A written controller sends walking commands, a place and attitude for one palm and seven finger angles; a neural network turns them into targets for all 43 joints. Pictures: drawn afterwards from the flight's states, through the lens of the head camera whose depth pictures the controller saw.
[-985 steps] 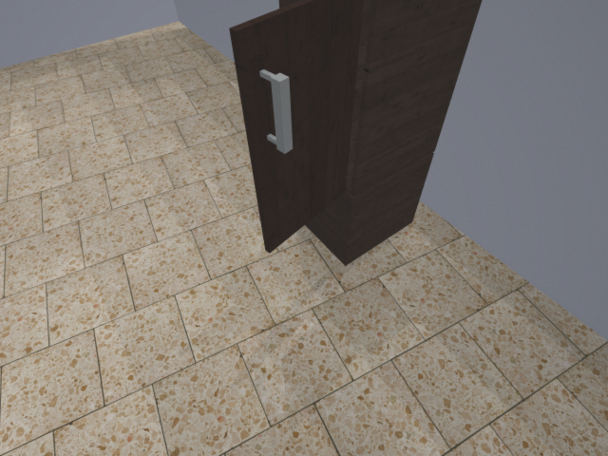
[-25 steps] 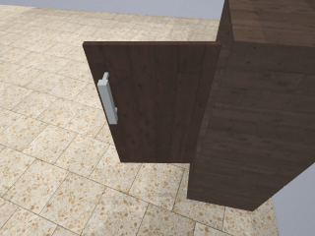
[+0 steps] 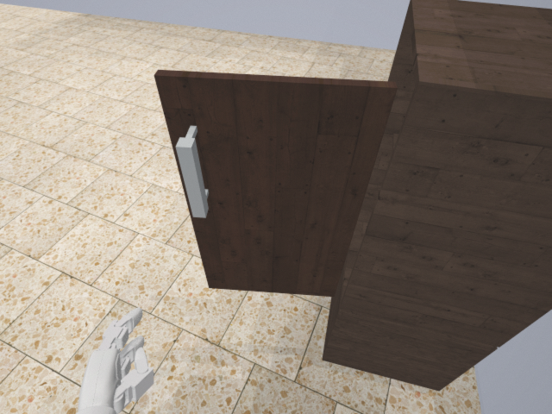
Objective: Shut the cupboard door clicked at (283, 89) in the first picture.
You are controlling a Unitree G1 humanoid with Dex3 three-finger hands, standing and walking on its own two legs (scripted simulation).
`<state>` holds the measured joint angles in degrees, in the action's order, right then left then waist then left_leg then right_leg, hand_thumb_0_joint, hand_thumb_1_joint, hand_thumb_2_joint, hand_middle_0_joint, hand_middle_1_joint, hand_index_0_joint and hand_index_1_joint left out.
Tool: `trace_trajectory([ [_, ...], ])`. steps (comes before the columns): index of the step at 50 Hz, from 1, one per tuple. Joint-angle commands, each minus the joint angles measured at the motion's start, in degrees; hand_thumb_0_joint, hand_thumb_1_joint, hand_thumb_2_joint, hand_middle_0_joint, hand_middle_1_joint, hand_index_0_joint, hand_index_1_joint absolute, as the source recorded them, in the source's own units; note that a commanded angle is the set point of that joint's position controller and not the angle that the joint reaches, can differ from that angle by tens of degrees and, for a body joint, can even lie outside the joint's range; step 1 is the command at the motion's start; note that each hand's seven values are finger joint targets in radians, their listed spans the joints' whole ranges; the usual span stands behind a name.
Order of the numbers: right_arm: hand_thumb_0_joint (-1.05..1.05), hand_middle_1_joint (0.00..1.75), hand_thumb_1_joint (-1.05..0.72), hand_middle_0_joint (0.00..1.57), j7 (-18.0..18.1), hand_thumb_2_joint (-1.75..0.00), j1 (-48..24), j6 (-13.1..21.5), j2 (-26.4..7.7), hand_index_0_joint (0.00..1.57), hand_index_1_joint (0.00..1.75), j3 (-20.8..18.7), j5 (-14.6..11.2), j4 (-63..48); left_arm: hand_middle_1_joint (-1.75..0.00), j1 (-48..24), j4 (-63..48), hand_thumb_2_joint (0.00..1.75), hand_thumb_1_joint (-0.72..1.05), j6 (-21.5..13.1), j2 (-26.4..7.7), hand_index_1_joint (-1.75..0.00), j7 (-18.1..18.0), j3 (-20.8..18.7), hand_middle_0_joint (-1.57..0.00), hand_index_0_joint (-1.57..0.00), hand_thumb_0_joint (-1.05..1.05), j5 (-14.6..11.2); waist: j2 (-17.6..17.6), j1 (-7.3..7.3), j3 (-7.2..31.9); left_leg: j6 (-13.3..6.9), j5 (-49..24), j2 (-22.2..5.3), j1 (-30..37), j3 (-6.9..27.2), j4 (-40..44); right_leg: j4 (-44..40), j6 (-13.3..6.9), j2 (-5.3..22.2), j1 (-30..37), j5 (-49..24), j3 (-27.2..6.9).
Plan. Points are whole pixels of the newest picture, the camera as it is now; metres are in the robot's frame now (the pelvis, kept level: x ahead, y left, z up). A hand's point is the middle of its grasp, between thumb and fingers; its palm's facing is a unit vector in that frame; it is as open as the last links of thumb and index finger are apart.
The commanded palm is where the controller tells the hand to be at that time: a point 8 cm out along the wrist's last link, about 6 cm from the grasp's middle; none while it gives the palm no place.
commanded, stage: raise the hand and make a fist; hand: left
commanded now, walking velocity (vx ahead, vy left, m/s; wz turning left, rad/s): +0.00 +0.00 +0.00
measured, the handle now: (196, 173) +0.47 +0.15 +0.10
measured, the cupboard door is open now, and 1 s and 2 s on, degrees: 100 100 100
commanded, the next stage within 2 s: bring the fist close to the handle in 1.76 s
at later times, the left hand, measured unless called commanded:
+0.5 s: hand (162, 376) +0.17 +0.15 +0.02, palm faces -0.11 -0.99 -0.06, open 5.0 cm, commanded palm +0.15 +0.22 +0.01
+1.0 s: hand (126, 334) +0.21 +0.20 +0.06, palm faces -0.04 -1.00 -0.05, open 3.2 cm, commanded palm +0.18 +0.25 +0.07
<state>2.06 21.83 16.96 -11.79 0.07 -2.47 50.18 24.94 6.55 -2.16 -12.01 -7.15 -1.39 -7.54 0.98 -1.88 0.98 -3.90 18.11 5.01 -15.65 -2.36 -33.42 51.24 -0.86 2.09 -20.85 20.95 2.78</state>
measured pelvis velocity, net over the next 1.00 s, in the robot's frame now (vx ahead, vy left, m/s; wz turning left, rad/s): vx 0.00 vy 0.02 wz -0.03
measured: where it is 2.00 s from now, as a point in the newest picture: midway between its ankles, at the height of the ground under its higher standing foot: outside the picture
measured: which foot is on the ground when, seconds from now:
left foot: down 0.00-1.00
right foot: down 0.00-1.00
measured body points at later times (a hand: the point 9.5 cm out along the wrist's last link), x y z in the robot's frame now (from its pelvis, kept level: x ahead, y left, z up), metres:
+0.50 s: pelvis -0.04 -0.03 -0.07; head +0.00 -0.03 +0.38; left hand +0.17 +0.21 +0.02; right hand +0.18 -0.25 -0.12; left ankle -0.01 +0.08 -0.73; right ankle +0.00 -0.10 -0.73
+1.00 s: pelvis +0.00 +0.02 -0.03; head +0.02 +0.02 +0.42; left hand +0.20 +0.25 +0.07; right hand +0.18 -0.22 -0.09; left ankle -0.01 +0.08 -0.73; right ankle +0.00 -0.10 -0.73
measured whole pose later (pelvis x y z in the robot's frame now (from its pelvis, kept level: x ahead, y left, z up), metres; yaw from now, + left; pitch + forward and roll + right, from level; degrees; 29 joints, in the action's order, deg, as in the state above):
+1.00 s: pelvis +0.00 +0.02 -0.03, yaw -2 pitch +8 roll -3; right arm 3.1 15.1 15.4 -14.0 1.5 -2.0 29.4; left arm 25.5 -14.6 -12.5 -15.1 13.3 -8.9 -16.6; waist -1.8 1.6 5.8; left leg -4.4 26.7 3.8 -33.5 0.8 -52.7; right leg 49.2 -0.7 -1.8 -32.9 24.0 2.9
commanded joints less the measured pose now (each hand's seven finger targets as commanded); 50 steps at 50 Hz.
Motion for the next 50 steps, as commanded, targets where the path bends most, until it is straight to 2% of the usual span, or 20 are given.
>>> trace_trajectory([
  [1, 0.0, 0.3, -0.9, 0.2, -2.46, -0.9, -8.44, 4.63, -8.55, 0.2, 0.3, -4.29, 0.73, -15.04, -0.46, 9.03, 1.51, 0.9, 0.9, -11.39, 0.2, -0.46, 7.25, -4.51, -0.35, -0.35, 0.0, -3.39, 13.78, 0.71, -5.61, 6.91, -6.32, -4.52, -13.89, 6.16, -5.04, -18.55, -1.55, -0.08, -9.78, -0.58, -0.49],
  [2, 0.0, 0.3, -0.9, 0.2, -2.7, -0.9, -9.65, 3.67, -8.97, 0.2, 0.3, -4.41, 1.12, -16.75, -0.48, 14.06, 3.15, 0.9, 0.9, -15.61, 0.59, -0.48, 11.25, -6.46, -0.36, -0.36, 0.0, -5.43, 20.02, 1.84, -3.83, 6.32, -2.4, -3.51, -19.62, 5.32, -8.5, -17.65, -1.05, 0.72, -9.88, 0.81, -2.99],
  [3, 0.0, 0.3, -0.9, 0.2, -2.89, -0.9, -11.03, 2.83, -9.55, 0.2, 0.3, -4.67, 1.28, -18.14, -0.5, 14.2, 3.07, 0.9, 0.9, -19.73, -1.91, -0.5, 15.4, -10.05, -0.38, -0.38, 0.0, -6.8, 20.52, 2.56, -0.75, 6.12, 0.14, -2.51, -23.88, 4.04, -11.01, -15.39, -1.67, 1.32, -10.06, 2.14, -4.23],
  [4, 0.0, 0.3, -0.9, 0.2, -3.11, -0.9, -12.55, 2.3, -10.72, 0.2, 0.3, -4.99, 1.64, -20.24, -0.52, 16.41, 2.62, 0.9, 0.9, -23.52, -3.88, -0.52, 20.24, -13.51, -0.4, -0.4, 0.0, -8.01, 20.21, 3.57, 2.17, 5.16, -5.04, -2.51, -26.01, 3.72, -15.35, -10.28, -0.41, 1.68, -7.9, -17.95, -6.55],
  [5, 0.0, 0.3, -0.9, 0.2, -3.51, -0.9, -11.5, 1.72, -9.97, 0.2, 0.3, -5.16, 1.0, -20.85, -0.54, 17.93, 4.84, 0.9, 0.9, -26.22, -6.04, -0.54, 25.17, -14.73, -0.42, -0.42, 0.0, -8.38, 21.38, 4.04, 5.06, 5.69, -4.36, -1.72, -30.21, 3.15, -18.37, -6.78, 0.61, 3.52, -4.34, -25.85, -10.2],
  [6, 0.0, 0.3, -0.9, 0.2, -3.57, -0.9, -13.21, 1.1, -9.62, 0.2, 0.3, -5.29, 1.2, -22.71, -0.56, 18.95, 3.25, 0.9, 0.9, -27.58, -6.1, -0.56, 28.07, -14.64, -0.44, -0.44, 0.0, -8.47, 18.57, 5.3, 6.3, 5.4, -1.73, -1.04, -33.02, 2.59, -19.17, -6.22, 1.18, 3.52, -4.71, -21.66, -12.39],
  [9, 0.0, 0.3, -0.9, 0.2, -3.08, -0.9, -17.59, 0.75, -9.45, 0.2, 0.3, -4.61, 0.57, -29.78, -0.62, 6.74, -9.46, 0.9, 0.9, -27.82, -10.72, -0.62, 29.5, -17.93, -0.49, -0.49, 0.0, -11.08, -1.85, 6.48, 7.56, 4.02, 7.28, -0.26, -33.38, 0.85, -19.03, -8.33, -0.61, 1.53, -10.88, 10.83, -13.96],
  [10, 0.0, 0.3, -0.9, 0.2, -2.72, -0.9, -17.52, 1.0, -9.42, 0.2, 0.3, -4.53, 0.58, -30.58, -0.64, 2.71, -15.18, 0.9, 0.9, -28.39, -12.96, -0.64, 28.31, -20.12, -0.51, -0.51, 0.0, -12.24, -6.23, 6.23, 9.23, 3.88, 7.73, -0.65, -32.72, 1.73, -20.25, -8.45, -0.9, 1.31, -11.55, 14.38, -15.59],
  [14, 0.0, 0.3, -0.9, 0.2, -0.98, -0.9, -13.04, 2.88, -8.23, 0.2, 0.3, -3.83, 1.1, -30.23, -0.72, -8.81, -30.62, 0.9, 0.9, -33.18, -11.44, -0.72, 22.76, -17.17, -0.58, -0.58, 0.0, -12.76, -8.98, 2.01, 17.8, 2.08, 6.61, -2.67, -27.23, 3.86, -23.3, -7.32, -0.63, -0.65, -15.34, 15.06, -13.63],
  [17, 0.0, 0.3, -0.9, 0.2, 0.53, -0.9, -11.32, 4.36, -9.13, 0.2, 0.3, -3.0, 0.87, -27.53, -0.78, -11.98, -30.79, 0.9, 0.9, -35.57, -8.27, -0.78, 23.57, -9.05, -0.64, -0.64, 0.0, -11.35, -5.61, -2.19, 13.44, 1.26, 8.17, -3.69, -27.55, 4.97, -24.91, -8.01, -0.48, -1.4, -18.92, 16.23, -13.46],
  [19, 0.0, 0.3, -0.9, 0.2, 1.56, -0.9, -10.43, 4.7, -10.26, 0.2, 0.3, -2.56, 0.4, -26.32, -0.82, -11.79, -25.76, 0.9, 0.9, -33.67, -8.58, -0.82, 26.47, -6.69, -0.68, -0.68, 0.0, -11.25, -3.12, -3.67, 10.19, 0.92, 8.94, -4.1, -29.37, 5.54, -25.3, -8.9, 0.32, -1.51, -19.28, 16.02, -13.02],
  [21, 0.0, 0.3, -0.9, 0.2, 2.51, -0.9, -9.74, 4.01, -10.78, 0.2, 0.3, -2.2, -0.36, -25.95, -0.86, -10.65, -17.95, 0.9, 0.9, -27.89, -9.8, -0.86, 29.83, -6.77, -0.71, -0.71, 0.0, -11.15, -0.32, -3.45, 7.1, 0.81, 9.01, -4.43, -31.21, 5.66, -24.43, -11.22, 1.39, -0.86, -17.8, 16.16, -13.88],
  [25, 0.0, 0.3, -0.9, 0.2, 2.87, -0.9, -11.68, 1.55, -10.23, 0.2, 0.3, -2.15, -1.34, -29.7, -0.94, -3.16, -13.98, 0.9, 0.9, -12.82, -14.98, -0.94, 30.69, -15.45, -0.79, -0.79, 0.0, -11.47, -1.03, 3.66, 13.3, 1.2, 4.33, -3.73, -28.53, 5.44, -19.56, -12.46, 1.66, 0.89, -6.76, 10.44, -14.05],
  [27, 0.0, 0.3, -0.9, 0.2, 2.46, -0.9, -12.64, 0.41, -8.19, 0.2, 0.3, -1.68, -0.86, -31.59, -0.98, -1.34, -20.22, 0.9, 0.9, -9.67, -14.66, -0.98, 27.51, -19.44, -0.82, -0.82, 0.0, -13.19, -0.14, 5.94, 17.42, 2.01, 0.28, -3.47, -26.19, 5.59, -17.66, -11.53, 2.02, 1.55, -1.42, 2.78, -12.84],
  [30, 0.0, 0.3, -0.9, 0.2, 1.61, -0.9, -13.08, 0.23, -5.99, 0.2, 0.3, -1.34, 0.15, -31.33, -1.04, 2.18, -27.02, 0.9, 0.9, -11.28, -12.69, -1.04, 21.11, -23.01, -0.88, -0.88, 0.0, -14.69, 0.24, 7.89, 18.59, 2.8, -6.72, -3.64, -23.24, 6.08, -14.95, -8.11, 1.16, -0.49, 2.12, -11.09, -8.12],
  [33, 0.0, 0.3, -0.9, 0.2, 0.48, -0.9, -10.53, 0.9, -6.58, 0.2, 0.3, -1.65, 0.89, -30.02, -1.1, 3.03, -28.37, 0.9, 0.9, -15.71, -8.51, -1.1, 19.03, -17.63, -0.93, -0.93, 0.0, -12.59, -1.71, 5.23, 14.93, 2.92, -11.69, -3.91, -20.31, 6.08, -12.95, -4.83, 0.42, -2.45, -2.81, -19.5, -3.18],
  [38, 0.0, 0.3, -0.9, 0.2, 0.49, -0.9, -7.95, 2.2, -9.58, 0.2, 0.3, -2.21, 0.66, -29.26, -1.2, 0.11, -27.26, 0.9, 0.9, -17.86, -5.63, -1.2, 23.57, -8.72, -1.02, -1.02, 0.0, -10.86, -1.65, 1.09, 12.82, 2.45, -9.12, -4.27, -17.43, 6.83, -13.15, -5.16, -0.1, -3.51, -9.89, -11.57, -0.95],
  [43, 0.0, 0.3, -0.9, 0.2, 1.45, -0.9, -8.35, 3.11, -9.78, 0.2, 0.3, -1.99, 0.26, -29.92, -1.3, -2.82, -34.62, 0.9, 0.9, -16.45, -10.97, -1.3, 23.14, -12.86, -1.12, -1.12, 0.0, -10.83, -4.72, 3.15, 18.56, 3.68, -11.29, -4.62, -11.9, 8.46, -10.34, -5.45, -0.89, -3.61, -6.66, -10.62, 0.26],
  [45, 0.0, 0.3, -0.9, 0.2, 1.46, -0.9, -8.82, 2.65, -9.4, 0.2, 0.3, -1.58, 0.39, -29.42, -1.34, -3.47, -36.18, 0.9, 0.9, -16.04, -12.91, -1.34, 20.59, -15.22, -1.15, -1.15, 0.0, -10.34, -7.35, 4.18, 17.33, 4.73, -13.75, -5.09, -9.91, 9.38, -9.02, -5.21, -1.31, -4.05, -6.95, -11.02, 0.96],
  [50, 0.0, 0.3, -0.9, 0.2, 0.96, -0.9, -9.25, 0.97, -8.95, 0.2, 0.3, -0.77, 0.14, -29.16, -1.44, -3.93, -33.14, 0.9, 0.9, -12.81, -9.02, -1.44, 18.47, -13.1, -1.24, -1.24, 0.0, -10.46, -6.43, 3.71, 11.74, 5.82, -14.97, -5.96, -8.69, 10.18, -6.19, -7.02, -1.14, -4.32, -7.04, -11.33, 1.97],
])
